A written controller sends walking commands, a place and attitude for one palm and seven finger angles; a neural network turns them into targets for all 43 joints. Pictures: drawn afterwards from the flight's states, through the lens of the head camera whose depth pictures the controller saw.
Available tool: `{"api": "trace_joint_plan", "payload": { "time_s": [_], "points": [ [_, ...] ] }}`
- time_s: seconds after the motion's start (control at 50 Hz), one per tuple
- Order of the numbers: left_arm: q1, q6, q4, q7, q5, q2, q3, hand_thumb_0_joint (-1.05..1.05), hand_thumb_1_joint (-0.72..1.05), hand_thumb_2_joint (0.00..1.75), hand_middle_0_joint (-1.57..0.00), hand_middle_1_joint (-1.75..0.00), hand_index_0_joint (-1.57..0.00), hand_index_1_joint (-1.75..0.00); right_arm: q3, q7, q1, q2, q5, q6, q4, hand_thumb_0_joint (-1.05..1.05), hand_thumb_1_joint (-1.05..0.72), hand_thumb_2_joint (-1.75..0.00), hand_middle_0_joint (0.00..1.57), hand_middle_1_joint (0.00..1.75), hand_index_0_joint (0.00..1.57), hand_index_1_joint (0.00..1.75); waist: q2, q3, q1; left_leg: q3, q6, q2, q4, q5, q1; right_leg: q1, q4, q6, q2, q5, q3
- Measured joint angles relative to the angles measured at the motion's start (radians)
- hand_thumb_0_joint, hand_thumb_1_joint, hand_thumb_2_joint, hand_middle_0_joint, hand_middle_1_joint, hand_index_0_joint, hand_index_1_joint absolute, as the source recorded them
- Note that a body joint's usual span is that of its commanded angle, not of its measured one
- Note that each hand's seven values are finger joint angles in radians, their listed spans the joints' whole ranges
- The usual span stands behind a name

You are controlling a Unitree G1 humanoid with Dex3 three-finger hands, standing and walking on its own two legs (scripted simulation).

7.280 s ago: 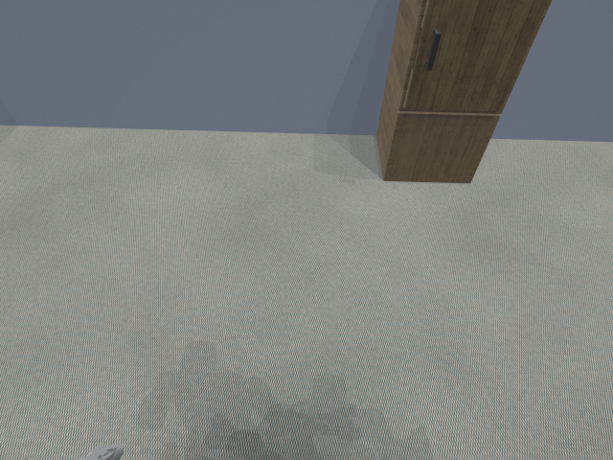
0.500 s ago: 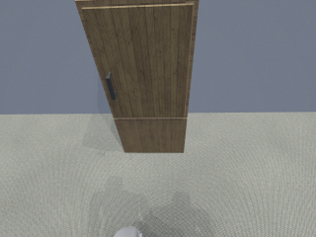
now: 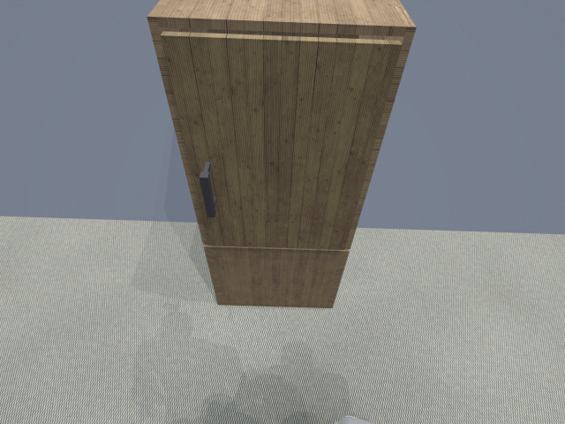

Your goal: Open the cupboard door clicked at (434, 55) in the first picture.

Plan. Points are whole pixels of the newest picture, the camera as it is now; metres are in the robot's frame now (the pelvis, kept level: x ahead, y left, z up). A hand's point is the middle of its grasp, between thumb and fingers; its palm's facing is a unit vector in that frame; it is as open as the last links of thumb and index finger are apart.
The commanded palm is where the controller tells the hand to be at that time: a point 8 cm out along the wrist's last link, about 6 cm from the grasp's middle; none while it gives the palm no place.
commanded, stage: take the last steps up to it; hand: left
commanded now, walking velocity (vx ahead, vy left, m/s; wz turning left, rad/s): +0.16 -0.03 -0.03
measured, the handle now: (209, 190) +0.61 +0.22 -0.09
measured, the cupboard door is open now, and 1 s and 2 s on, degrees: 0 0 0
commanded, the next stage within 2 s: come to a stop and stand still in 0.02 s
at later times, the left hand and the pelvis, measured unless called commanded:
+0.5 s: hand out of the picture +0.16 +0.18 -0.18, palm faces +0.04 -0.97 -0.23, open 7.3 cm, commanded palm none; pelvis +0.07 -0.01 -0.01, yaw +0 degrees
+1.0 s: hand out of the picture +0.03 +0.19 -0.17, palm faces +0.01 -0.98 -0.22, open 7.4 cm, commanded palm none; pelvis +0.04 +0.02 +0.00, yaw -2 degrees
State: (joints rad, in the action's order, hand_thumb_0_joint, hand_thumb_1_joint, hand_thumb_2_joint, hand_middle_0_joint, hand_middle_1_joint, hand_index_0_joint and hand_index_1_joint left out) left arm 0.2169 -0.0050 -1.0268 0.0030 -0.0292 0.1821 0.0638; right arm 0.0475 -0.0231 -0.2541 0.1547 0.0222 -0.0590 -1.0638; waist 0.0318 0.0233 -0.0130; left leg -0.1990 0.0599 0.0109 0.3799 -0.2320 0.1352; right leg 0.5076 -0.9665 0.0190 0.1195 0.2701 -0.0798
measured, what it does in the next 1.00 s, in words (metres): steps on the spot: right foot, then left foot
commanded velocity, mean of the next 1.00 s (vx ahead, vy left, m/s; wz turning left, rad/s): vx -0.07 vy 0.02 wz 0.00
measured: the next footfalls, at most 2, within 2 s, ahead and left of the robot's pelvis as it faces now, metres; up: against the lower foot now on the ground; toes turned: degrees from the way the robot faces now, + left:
right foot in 0.18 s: +0.16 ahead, -0.14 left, +0.00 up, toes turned -8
left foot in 0.54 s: +0.13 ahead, +0.10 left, +0.00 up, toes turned +0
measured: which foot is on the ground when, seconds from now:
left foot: down 0.00-0.20, up 0.22-0.52, down 0.54-1.00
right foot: up 0.00-0.16, down 0.18-0.56, up 0.58-0.90, down 0.92-1.00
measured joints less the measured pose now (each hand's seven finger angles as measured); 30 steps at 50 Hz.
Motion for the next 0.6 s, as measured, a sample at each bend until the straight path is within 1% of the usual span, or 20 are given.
{"api": "trace_joint_plan", "payload": {
  "time_s": [0.06, 0.12, 0.16, 0.18, 0.2, 0.22, 0.24, 0.28, 0.32, 0.38, 0.44, 0.5, 0.54, 0.56, 0.58, 0.6],
  "points": [
    [-0.049, 0.004, 0.028, -0.002, 0.001, -0.002, -0.002, 0.01, 0.91, 0.9, -0.2, -0.3, -0.19, -0.3, -0.002, 0.004, -0.037, -0.008, 0.004, 0.009, -0.019, -0.01, -0.93, -0.9, 0.2, 0.29, 0.2, 0.29, -0.008, 0.0, 0.017, 0.003, -0.008, 0.003, -0.015, -0.02, -0.036, -0.02, 0.127, 0.001, -0.002, -0.015, 0.005],
    [-0.076, 0.003, 0.043, -0.004, 0.002, -0.01, -0.007, 0.0, 0.91, 0.9, -0.2, -0.3, -0.19, -0.3, -0.002, 0.007, -0.067, -0.014, 0.009, 0.019, -0.039, 0.0, -0.92, -0.9, 0.2, 0.29, 0.2, 0.29, -0.024, 0.008, 0.035, 0.003, -0.024, -0.008, 0.006, -0.061, -0.061, -0.068, 0.239, -0.004, -0.014, -0.009, 0.0],
    [-0.081, -0.004, 0.048, -0.005, 0.001, -0.014, -0.013, 0.0, 0.91, 0.9, -0.2, -0.3, -0.19, -0.3, -0.003, 0.006, -0.087, -0.018, 0.009, 0.027, -0.052, 0.0, -0.92, -0.9, 0.2, 0.3, 0.2, 0.29, -0.034, 0.014, 0.046, 0.002, -0.04, -0.023, 0.049, -0.105, -0.067, -0.123, 0.331, -0.01, -0.029, -0.038, -0.013],
    [-0.08, -0.012, 0.049, -0.004, 0.001, -0.014, -0.017, 0.0, 0.91, 0.9, -0.2, -0.3, -0.2, -0.3, -0.006, 0.005, -0.099, -0.022, 0.007, 0.028, -0.058, 0.0, -0.92, -0.9, 0.2, 0.3, 0.2, 0.29, -0.033, 0.015, 0.048, 0.002, -0.05, -0.028, 0.084, -0.134, -0.064, -0.16, 0.389, -0.016, -0.034, -0.088, -0.017],
    [-0.082, -0.022, 0.042, 0.001, 0.002, -0.021, -0.02, 0.0, 0.91, 0.9, -0.2, -0.3, -0.2, -0.3, -0.008, 0.004, -0.104, -0.022, 0.003, 0.031, -0.067, 0.0, -0.91, -0.9, 0.2, 0.3, 0.2, 0.29, -0.044, 0.019, 0.048, 0.007, -0.059, -0.044, 0.132, -0.166, -0.051, -0.172, 0.397, -0.028, -0.047, -0.072, -0.023],
    [-0.085, -0.03, 0.034, 0.006, 0.005, -0.032, -0.027, 0.0, 0.91, 0.9, -0.2, -0.3, -0.2, -0.3, -0.01, 0.002, -0.101, -0.018, -0.002, 0.036, -0.074, 0.0, -0.91, -0.9, 0.2, 0.3, 0.2, 0.29, -0.063, 0.027, 0.052, 0.03, -0.066, -0.06, 0.187, -0.188, -0.032, -0.176, 0.384, -0.038, -0.06, -0.049, -0.033],
    [-0.085, -0.036, 0.027, 0.009, 0.008, -0.041, -0.035, 0.0, 0.91, 0.9, -0.2, -0.3, -0.2, -0.3, -0.01, -0.001, -0.097, -0.016, -0.008, 0.046, -0.077, 0.0, -0.91, -0.9, 0.2, 0.29, 0.2, 0.29, -0.074, 0.034, 0.057, 0.058, -0.074, -0.064, 0.249, -0.235, -0.005, -0.181, 0.377, -0.046, -0.067, -0.031, -0.041],
    [-0.086, -0.034, 0.017, 0.017, 0.009, -0.055, -0.045, 0.0, 0.91, 0.9, -0.2, -0.3, -0.2, -0.3, -0.009, -0.008, -0.08, -0.017, -0.017, 0.066, -0.077, 0.0, -0.91, -0.9, 0.2, 0.29, 0.2, 0.29, -0.073, 0.045, 0.056, 0.103, -0.085, -0.053, 0.37, -0.314, 0.059, -0.192, 0.384, -0.055, -0.068, -0.02, -0.047],
    [-0.09, -0.022, 0.015, 0.029, 0.013, -0.064, -0.039, 0.0, 0.92, 0.9, -0.2, -0.3, -0.2, -0.3, -0.005, -0.013, -0.056, -0.017, -0.022, 0.081, -0.067, 0.01, -0.91, -0.9, 0.2, 0.29, 0.2, 0.29, -0.064, 0.057, 0.049, 0.135, -0.09, -0.04, 0.452, -0.337, 0.118, -0.205, 0.404, -0.055, -0.061, -0.027, -0.05],
    [-0.102, 0.002, 0.026, 0.038, 0.006, -0.053, -0.026, -0.02, 0.94, 0.9, -0.21, -0.3, -0.2, -0.3, 0.006, -0.013, -0.012, -0.01, -0.02, 0.101, -0.04, 0.01, -0.91, -0.9, 0.2, 0.29, 0.19, 0.29, -0.054, 0.074, 0.03, 0.157, -0.098, -0.032, 0.496, -0.317, 0.187, -0.212, 0.424, -0.048, -0.051, -0.041, -0.051],
    [-0.101, 0.023, 0.033, 0.037, 0.0, -0.034, -0.017, -0.01, 0.93, 0.9, -0.21, -0.3, -0.2, -0.3, 0.015, -0.008, 0.039, 0.004, -0.016, 0.11, -0.003, 0.01, -0.91, -0.9, 0.2, 0.29, 0.19, 0.29, -0.045, 0.087, 0.018, 0.163, -0.104, -0.03, 0.487, -0.276, 0.226, -0.206, 0.429, -0.036, -0.043, -0.052, -0.046],
    [-0.089, 0.038, 0.035, 0.035, -0.002, -0.011, -0.009, -0.01, 0.92, 0.9, -0.21, -0.3, -0.2, -0.3, 0.019, -0.003, 0.077, 0.017, -0.014, 0.104, 0.033, 0.0, -0.91, -0.9, 0.19, 0.29, 0.19, 0.29, -0.034, 0.09, 0.013, 0.157, -0.106, -0.033, 0.392, -0.204, 0.213, -0.194, 0.414, -0.019, -0.037, -0.056, -0.041],
    [-0.072, 0.047, 0.035, 0.034, 0.001, 0.005, -0.003, 0.0, 0.92, 0.9, -0.21, -0.3, -0.2, -0.3, 0.017, 0.001, 0.085, 0.024, -0.012, 0.091, 0.054, 0.0, -0.91, -0.9, 0.19, 0.29, 0.19, 0.29, -0.027, 0.079, 0.012, 0.147, -0.101, -0.041, 0.251, -0.097, 0.161, -0.176, 0.378, -0.003, -0.037, -0.043, -0.037],
    [-0.066, 0.054, 0.034, 0.032, 0.005, 0.016, 0.0, 0.0, 0.92, 0.9, -0.21, -0.3, -0.2, -0.3, 0.017, 0.001, 0.087, 0.022, -0.008, 0.083, 0.059, 0.0, -0.91, -0.9, 0.19, 0.29, 0.19, 0.29, -0.013, 0.076, 0.01, 0.14, -0.081, -0.033, 0.236, -0.07, 0.157, -0.164, 0.35, 0.001, -0.029, -0.029, -0.029],
    [-0.061, 0.062, 0.031, 0.032, 0.009, 0.025, 0.004, 0.0, 0.92, 0.9, -0.21, -0.3, -0.2, -0.3, 0.014, 0.003, 0.087, 0.017, -0.004, 0.081, 0.065, 0.0, -0.91, -0.9, 0.19, 0.29, 0.19, 0.29, 0.002, 0.074, 0.005, 0.131, -0.057, -0.026, 0.246, -0.066, 0.16, -0.15, 0.309, 0.0, -0.031, 0.039, -0.009],
    [-0.055, 0.07, 0.028, 0.033, 0.01, 0.032, 0.006, 0.0, 0.92, 0.9, -0.21, -0.3, -0.2, -0.3, 0.009, 0.002, 0.086, 0.013, 0.001, 0.081, 0.07, 0.0, -0.91, -0.9, 0.19, 0.29, 0.19, 0.29, 0.01, 0.069, 0.001, 0.126, -0.038, -0.023, 0.245, -0.066, 0.158, -0.134, 0.251, -0.002, -0.044, 0.113, 0.02]
  ]
}}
